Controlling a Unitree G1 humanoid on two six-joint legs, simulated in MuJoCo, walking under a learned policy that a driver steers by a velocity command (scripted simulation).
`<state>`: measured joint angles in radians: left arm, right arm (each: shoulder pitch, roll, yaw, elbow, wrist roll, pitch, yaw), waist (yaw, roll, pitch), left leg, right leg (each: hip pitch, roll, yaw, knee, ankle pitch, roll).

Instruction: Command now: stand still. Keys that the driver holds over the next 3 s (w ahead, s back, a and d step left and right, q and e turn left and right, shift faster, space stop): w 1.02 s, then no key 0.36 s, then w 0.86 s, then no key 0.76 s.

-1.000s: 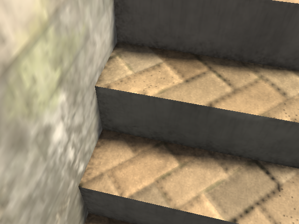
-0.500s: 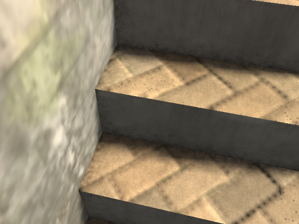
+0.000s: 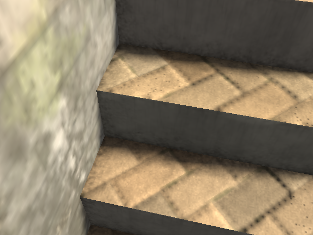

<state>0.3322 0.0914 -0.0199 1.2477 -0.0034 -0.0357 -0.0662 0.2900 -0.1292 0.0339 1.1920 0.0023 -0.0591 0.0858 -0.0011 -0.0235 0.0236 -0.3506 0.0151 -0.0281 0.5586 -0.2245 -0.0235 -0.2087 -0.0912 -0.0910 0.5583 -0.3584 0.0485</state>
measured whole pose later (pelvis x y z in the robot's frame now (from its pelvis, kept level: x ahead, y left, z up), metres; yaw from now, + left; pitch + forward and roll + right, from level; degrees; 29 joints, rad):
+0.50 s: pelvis +0.00 +0.00 +0.00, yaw +0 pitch +0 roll +0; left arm 0.36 0.10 -0.03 1.28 0.00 -0.01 -0.07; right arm 0.31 -0.13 0.04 1.16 0.00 -0.05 0.09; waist 0.01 -0.02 0.04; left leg -0.32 0.02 -0.03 0.53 -0.21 -0.03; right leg -0.18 -0.09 -0.09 0.53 -0.35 0.04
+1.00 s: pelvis +0.01 +0.00 +0.00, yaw +0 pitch +1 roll +0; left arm 0.35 0.09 -0.02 1.25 -0.01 -0.03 -0.07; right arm 0.30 -0.14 0.04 1.18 0.00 -0.05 0.08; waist 0.01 -0.02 0.02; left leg -0.33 0.02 -0.01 0.55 -0.23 -0.02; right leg -0.19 -0.09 -0.08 0.55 -0.36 0.05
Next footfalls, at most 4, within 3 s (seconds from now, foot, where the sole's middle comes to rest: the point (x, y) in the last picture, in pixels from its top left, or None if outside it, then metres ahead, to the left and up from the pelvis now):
none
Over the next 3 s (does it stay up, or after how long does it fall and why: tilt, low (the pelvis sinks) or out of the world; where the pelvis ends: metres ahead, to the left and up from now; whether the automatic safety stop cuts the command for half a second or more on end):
stays up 0.00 0.01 0.00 its command is cut before an obstacle from the start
